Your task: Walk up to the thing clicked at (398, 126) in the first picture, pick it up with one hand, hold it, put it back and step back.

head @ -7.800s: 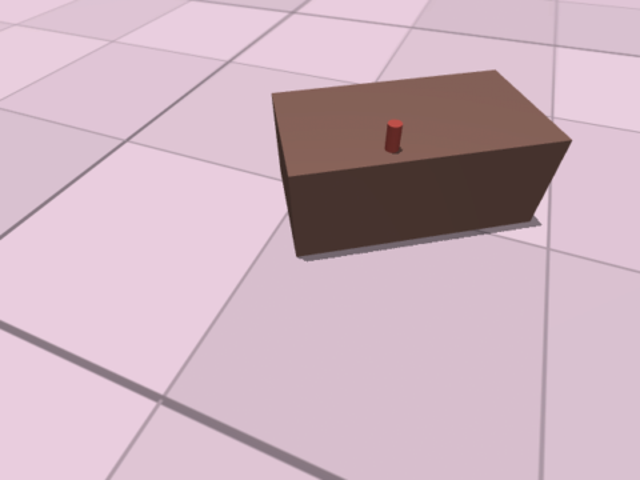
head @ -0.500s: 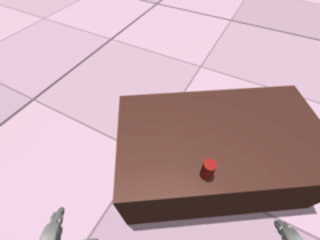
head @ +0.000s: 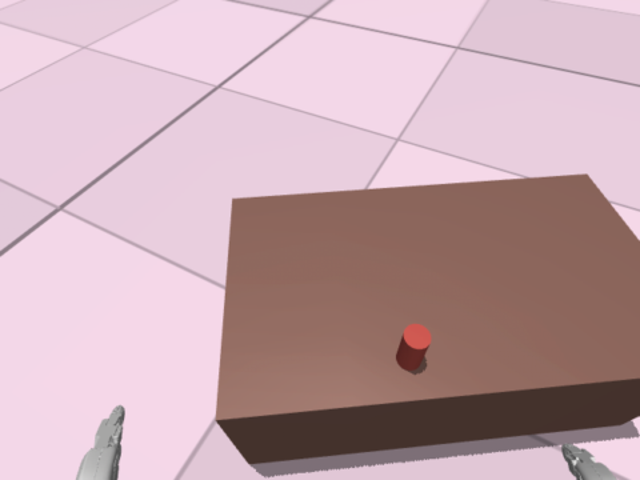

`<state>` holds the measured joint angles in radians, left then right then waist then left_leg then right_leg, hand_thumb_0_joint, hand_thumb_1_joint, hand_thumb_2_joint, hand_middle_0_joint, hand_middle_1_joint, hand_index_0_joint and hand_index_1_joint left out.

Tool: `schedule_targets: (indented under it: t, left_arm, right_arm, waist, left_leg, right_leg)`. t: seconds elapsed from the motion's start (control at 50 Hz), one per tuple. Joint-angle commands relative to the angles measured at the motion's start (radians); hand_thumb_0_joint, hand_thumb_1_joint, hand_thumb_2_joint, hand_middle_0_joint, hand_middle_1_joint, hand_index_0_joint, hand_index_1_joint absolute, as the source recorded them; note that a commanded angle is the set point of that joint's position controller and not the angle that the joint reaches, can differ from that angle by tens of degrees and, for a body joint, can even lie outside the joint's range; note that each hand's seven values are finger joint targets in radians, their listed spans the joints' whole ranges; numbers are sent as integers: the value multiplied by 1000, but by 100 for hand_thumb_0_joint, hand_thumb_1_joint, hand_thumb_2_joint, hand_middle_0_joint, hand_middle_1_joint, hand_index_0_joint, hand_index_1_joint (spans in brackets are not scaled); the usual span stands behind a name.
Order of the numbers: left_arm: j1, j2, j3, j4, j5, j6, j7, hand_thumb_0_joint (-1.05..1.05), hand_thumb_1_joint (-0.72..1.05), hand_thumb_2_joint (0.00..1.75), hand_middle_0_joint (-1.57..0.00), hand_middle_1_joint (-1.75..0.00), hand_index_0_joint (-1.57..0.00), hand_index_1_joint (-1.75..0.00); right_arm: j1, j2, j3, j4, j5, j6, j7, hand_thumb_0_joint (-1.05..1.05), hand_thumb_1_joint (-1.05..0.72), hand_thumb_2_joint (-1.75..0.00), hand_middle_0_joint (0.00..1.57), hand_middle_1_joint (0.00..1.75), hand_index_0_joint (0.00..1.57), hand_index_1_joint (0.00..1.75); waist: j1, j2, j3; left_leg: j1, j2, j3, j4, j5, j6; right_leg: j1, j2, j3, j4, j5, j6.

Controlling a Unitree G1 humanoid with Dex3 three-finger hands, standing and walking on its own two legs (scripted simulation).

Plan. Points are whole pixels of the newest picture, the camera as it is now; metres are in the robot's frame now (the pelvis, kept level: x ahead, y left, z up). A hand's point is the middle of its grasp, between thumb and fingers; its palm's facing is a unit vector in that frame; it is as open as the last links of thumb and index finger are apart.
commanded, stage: go down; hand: right
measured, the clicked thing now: (412, 347) +0.42 -0.15 -0.27
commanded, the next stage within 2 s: none
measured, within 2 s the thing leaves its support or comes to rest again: neither
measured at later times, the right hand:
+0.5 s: hand out of the picture +0.14 -0.25 -0.09, palm faces +0.07 +0.95 -0.31, open 17.4 cm
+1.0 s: hand (590, 388) +0.26 -0.30 -0.02, palm faces +0.13 +0.97 -0.20, open 17.3 cm
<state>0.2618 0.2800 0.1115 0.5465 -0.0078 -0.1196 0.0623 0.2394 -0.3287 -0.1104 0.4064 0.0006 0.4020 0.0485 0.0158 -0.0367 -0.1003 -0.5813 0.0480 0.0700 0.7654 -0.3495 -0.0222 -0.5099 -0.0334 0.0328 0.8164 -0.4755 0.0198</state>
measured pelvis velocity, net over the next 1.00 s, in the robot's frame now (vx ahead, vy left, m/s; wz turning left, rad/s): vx -0.02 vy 0.00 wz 0.00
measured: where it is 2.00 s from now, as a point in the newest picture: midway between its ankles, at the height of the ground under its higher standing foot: outside the picture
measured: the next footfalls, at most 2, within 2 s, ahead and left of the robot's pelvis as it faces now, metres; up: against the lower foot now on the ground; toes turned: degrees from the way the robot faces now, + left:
none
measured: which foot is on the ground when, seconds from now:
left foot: down 0.00-1.00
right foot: down 0.00-1.00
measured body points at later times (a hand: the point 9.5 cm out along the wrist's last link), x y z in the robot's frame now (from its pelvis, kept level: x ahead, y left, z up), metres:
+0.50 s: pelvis -0.01 +0.00 -0.01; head +0.03 +0.00 +0.43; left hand +0.15 +0.28 -0.06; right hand +0.14 -0.30 -0.07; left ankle +0.01 +0.14 -0.71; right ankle -0.04 -0.13 -0.71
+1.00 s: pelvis -0.02 +0.00 -0.01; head +0.02 +0.00 +0.44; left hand +0.13 +0.26 -0.06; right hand +0.25 -0.35 -0.01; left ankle +0.01 +0.14 -0.71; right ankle -0.04 -0.13 -0.71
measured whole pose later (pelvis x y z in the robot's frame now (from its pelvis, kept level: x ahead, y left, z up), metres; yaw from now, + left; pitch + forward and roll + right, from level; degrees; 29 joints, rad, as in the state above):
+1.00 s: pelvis -0.02 +0.00 -0.01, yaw +0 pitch +9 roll +2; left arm 0.37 0.27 0.00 0.37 -0.03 -0.15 0.12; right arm -0.07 -0.51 -0.35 0.52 0.09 0.30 0.28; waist 0.04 -0.02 -0.10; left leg -0.62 0.04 0.07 0.82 -0.35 -0.02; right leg -0.55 -0.04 0.04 0.88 -0.49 0.02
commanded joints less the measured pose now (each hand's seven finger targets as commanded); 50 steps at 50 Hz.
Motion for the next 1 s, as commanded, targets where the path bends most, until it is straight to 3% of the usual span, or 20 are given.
schedule_targets:
  t: [0.0, 0.06, 0.08, 0.12, 0.22, 0.28, 0.34, 0.42, 0.52, 0.58, 0.62, 0.66, 0.72, 0.78, 0.8, 0.82, 0.84, 0.88, 0.94, 0.98]
  left_arm:
    - [6, 170, 75, -191, -8, -49, 12, 0, -53, 3, -6, -6, -6, -6]
    - [22, 166, 82, -221, -9, -50, 15, 0, -52, 3, -6, -6, -6, -6]
    - [25, 164, 77, -235, -10, -52, 18, 0, -53, 4, -6, -6, -6, -6]
    - [26, 153, 66, -258, -9, -51, 22, 0, -53, 4, -6, -6, -6, -6]
    - [57, 157, 72, -291, -12, -49, 36, 0, -52, 3, -6, -6, -6, -6]
    - [55, 144, 60, -309, -11, -49, 44, 0, -52, 3, -6, -6, -6, -5]
    - [82, 144, 64, -318, -14, -47, 50, 0, -52, 3, -6, -6, -6, -6]
    - [105, 138, 61, -343, -14, -45, 57, 0, -52, 4, -6, -6, -6, -6]
    - [83, 138, 48, -406, -16, -54, 72, 0, -53, 4, -6, -6, -6, -6]
    - [108, 85, -16, -414, -19, -63, 79, 0, -52, 4, -6, -6, -6, -6]
    - [127, 108, 12, -400, -19, -67, 88, 0, -53, 4, -6, -6, -6, -6]
    - [106, 99, -9, -423, -18, -75, 90, 0, -53, 4, -6, -6, -6, -6]
    - [159, 100, -10, -339, -19, -74, 88, 0, -54, 5, -6, -6, -6, -6]
    - [106, 133, 4, -410, -23, -86, 83, 0, -54, 5, -6, -6, -6, -6]
    - [119, 144, 5, -371, -22, -85, 82, 0, -55, 6, -6, -6, -6, -6]
    - [126, 128, -18, -370, -23, -84, 75, 0, -55, 6, -6, -6, -6, -6]
    - [98, 112, -40, -366, -25, -85, 72, 0, -55, 6, -6, -6, -6, -6]
    - [60, 126, -29, -353, -27, -92, 71, 0, -55, 6, -6, -6, -6, -6]
    - [72, 104, -56, -316, -20, -95, 62, 0, -55, 6, -6, -6, -6, -6]
    - [53, 135, -27, -314, -19, -101, 64, 0, -55, 6, -6, -6, -6, -6]
  right_arm:
    - [-9, -198, -89, -197, -7, -10, 1, 0, 55, -4, 3, 6, 4, 6]
    - [-1, -219, -111, -252, -11, -5, -3, 0, 57, -4, 3, 6, 4, 6]
    - [13, -192, -91, -244, -10, -3, -1, 0, 55, -4, 3, 6, 4, 6]
    - [34, -205, -113, -264, -6, -1, -2, 0, 55, -4, 3, 6, 4, 6]
    - [44, -212, -119, -324, -3, 9, 4, 0, 55, -4, 3, 6, 4, 6]
    - [58, -224, -133, -354, 4, 13, 9, 0, 55, -3, 4, 6, 4, 6]
    - [78, -209, -122, -354, 7, 19, 17, 0, 52, -3, 4, 5, 5, 5]
    - [76, -236, -151, -392, 11, 20, 26, 0, 56, -3, 4, 5, 4, 5]
    - [-20, -266, -175, -407, 15, 1, 32, 0, 53, -3, 4, 5, 4, 5]
    - [-130, -314, -210, -453, 25, -38, 38, 0, 52, -3, 5, 5, 5, 5]
    - [-152, -343, -245, -403, 35, -58, 46, 0, 52, -3, 5, 5, 5, 5]
    - [-218, -362, -263, -417, 48, -78, 62, 0, 51, -3, 5, 5, 5, 5]
    - [-244, -367, -277, -287, 68, -84, 104, 0, 49, -3, 5, 5, 5, 5]
    - [-337, -370, -276, -208, 78, -96, 152, 0, 50, -4, 5, 5, 5, 5]
    - [-315, -398, -303, -135, 84, -96, 167, 0, 53, -4, 4, 5, 5, 5]
    - [-349, -389, -294, -134, 90, -104, 184, 0, 52, -4, 4, 5, 5, 5]
    - [-359, -423, -318, -114, 92, -112, 194, 0, 50, -4, 5, 5, 5, 5]
    - [-414, -428, -316, -52, 96, -127, 217, 0, 54, -5, 3, 6, 4, 6]
    - [-499, -457, -332, -44, 96, -172, 243, 0, 54, -5, 3, 5, 4, 5]
    - [-553, -511, -361, -32, 96, -203, 246, 0, 56, -6, 3, 6, 3, 6]
  waist:
    - [-3, 22, -125]
    - [-1, -5, -164]
    - [5, 19, -150]
    - [-12, -3, -162]
    - [0, 1, -153]
    - [-14, -15, -144]
    - [3, -3, -131]
    - [-2, -12, -163]
    - [16, 5, -145]
    - [9, -50, -161]
    - [20, -51, -157]
    - [9, -88, -189]
    - [19, -91, -139]
    - [34, -42, -179]
    - [21, -30, -170]
    - [22, -28, -171]
    - [-3, -28, -153]
    - [2, -25, -123]
    - [0, -48, -173]
    - [6, -54, -171]
  left_leg:
    - [154, -30, 7, -54, 232, 23]
    - [156, -27, 3, -35, 246, 26]
    - [141, -31, 8, -28, 236, 23]
    - [150, -25, 2, -26, 220, 25]
    - [109, -28, 5, -15, 180, 23]
    - [102, -29, 8, -13, 146, 23]
    - [83, -29, 7, -10, 134, 22]
    - [89, -24, 0, -2, 154, 23]
    - [80, -21, -7, -12, 110, 16]
    - [87, -19, -13, -5, 121, 19]
    - [88, -20, -11, -5, 134, 18]
    - [115, -17, -16, -3, 174, 20]
    - [93, -19, -10, -10, 173, 21]
    - [117, -26, 0, -20, 193, 19]
    - [128, -26, 4, -17, 208, 21]
    - [132, -23, 2, -22, 224, 22]
    - [144, -20, 1, -31, 220, 21]
    - [129, -24, 0, -39, 183, 23]
    - [150, -23, -7, -38, 203, 30]
    - [147, -25, -9, -47, 188, 31]
  right_leg:
    - [-25, 31, -17, -91, 349, -11]
    - [-16, 33, -17, -74, 368, -8]
    - [-23, 29, -12, -73, 370, -8]
    - [-41, 35, -15, -63, 343, -8]
    - [-60, 33, -12, -57, 299, -11]
    - [-78, 34, -7, -60, 270, -9]
    - [-90, 34, -9, -55, 247, -13]
    - [-87, 39, -13, -36, 261, -14]
    - [-97, 37, -11, -35, 195, -18]
    - [-74, 35, -6, -43, 218, -12]
    - [-67, 34, -2, -46, 232, -12]
    - [-34, 34, -2, -42, 282, -8]
    - [-47, 31, 0, -49, 284, -10]
    - [-7, 23, 6, -61, 306, -12]
    - [-18, 22, 10, -60, 333, -11]
    - [-15, 23, 8, -61, 344, -12]
    - [-31, 26, 4, -63, 335, -13]
    - [-43, 21, 6, -83, 298, -15]
    - [-11, 20, 2, -91, 316, -14]
    - [-6, 19, 0, -100, 295, -17]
